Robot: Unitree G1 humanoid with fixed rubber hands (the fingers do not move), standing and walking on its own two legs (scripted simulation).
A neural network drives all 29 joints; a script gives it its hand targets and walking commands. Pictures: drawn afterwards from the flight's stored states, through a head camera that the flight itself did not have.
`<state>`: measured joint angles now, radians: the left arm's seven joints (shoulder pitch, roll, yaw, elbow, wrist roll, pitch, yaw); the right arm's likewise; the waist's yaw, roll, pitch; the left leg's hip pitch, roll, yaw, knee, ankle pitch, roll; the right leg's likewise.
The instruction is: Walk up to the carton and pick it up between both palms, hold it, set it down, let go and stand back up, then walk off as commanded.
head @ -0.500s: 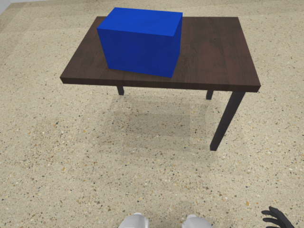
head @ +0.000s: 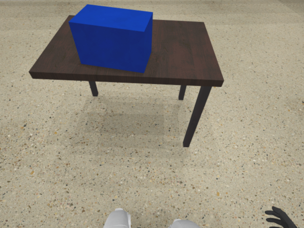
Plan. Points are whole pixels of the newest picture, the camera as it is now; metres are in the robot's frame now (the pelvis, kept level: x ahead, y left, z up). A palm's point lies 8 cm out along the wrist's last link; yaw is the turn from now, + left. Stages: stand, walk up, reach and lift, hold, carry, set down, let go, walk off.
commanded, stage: walk up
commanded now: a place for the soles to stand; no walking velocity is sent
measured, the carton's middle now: (115, 38) +0.87 +0.20 +0.03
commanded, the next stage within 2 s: none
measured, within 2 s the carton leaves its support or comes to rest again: neither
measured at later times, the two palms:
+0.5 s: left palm out of the picture +0.09 +0.31 -0.09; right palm out of the picture +0.14 -0.30 -0.07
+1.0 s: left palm out of the picture +0.10 +0.31 -0.09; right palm out of the picture +0.14 -0.30 -0.07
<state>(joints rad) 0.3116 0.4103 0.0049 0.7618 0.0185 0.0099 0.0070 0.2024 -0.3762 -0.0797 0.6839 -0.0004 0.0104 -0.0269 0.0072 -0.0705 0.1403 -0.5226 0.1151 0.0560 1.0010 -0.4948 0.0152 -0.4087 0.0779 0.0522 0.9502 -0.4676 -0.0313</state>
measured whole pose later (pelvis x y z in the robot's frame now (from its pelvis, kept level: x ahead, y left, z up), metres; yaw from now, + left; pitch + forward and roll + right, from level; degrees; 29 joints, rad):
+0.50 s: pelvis +0.02 +0.01 +0.00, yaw +0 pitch -3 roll +1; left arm 0.29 0.41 0.00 0.76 0.02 -0.07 0.01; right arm 0.20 -0.38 -0.07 0.71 0.00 -0.03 -0.02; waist 0.01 -0.02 0.14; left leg -0.42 0.06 0.06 0.93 -0.46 0.01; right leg -0.42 0.06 0.06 0.95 -0.47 -0.03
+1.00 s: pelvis +0.01 +0.00 +0.00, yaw +0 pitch -3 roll +1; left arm 0.26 0.41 0.00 0.76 0.02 -0.06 0.01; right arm 0.20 -0.38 -0.06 0.71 0.00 -0.04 -0.02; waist 0.01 -0.02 0.14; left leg -0.41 0.06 0.06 0.93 -0.46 0.00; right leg -0.42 0.06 0.06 0.95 -0.47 -0.03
